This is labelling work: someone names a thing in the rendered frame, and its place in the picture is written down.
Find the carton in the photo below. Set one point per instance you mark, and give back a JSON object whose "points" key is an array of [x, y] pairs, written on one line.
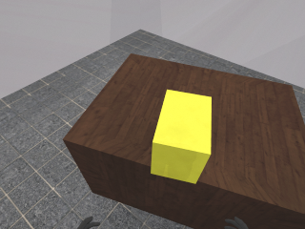
{"points": [[182, 141]]}

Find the right robot hand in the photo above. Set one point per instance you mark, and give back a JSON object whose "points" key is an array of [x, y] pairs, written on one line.
{"points": [[237, 223]]}

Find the left robot hand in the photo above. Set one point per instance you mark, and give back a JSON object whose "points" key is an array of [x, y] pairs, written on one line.
{"points": [[87, 224]]}

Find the pedestal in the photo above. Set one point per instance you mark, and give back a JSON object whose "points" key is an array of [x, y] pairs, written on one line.
{"points": [[256, 170]]}

